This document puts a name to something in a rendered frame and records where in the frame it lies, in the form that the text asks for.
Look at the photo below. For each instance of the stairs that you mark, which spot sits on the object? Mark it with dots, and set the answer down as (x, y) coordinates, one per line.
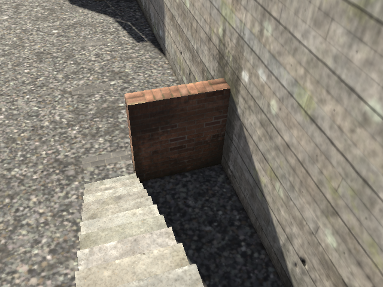
(125, 242)

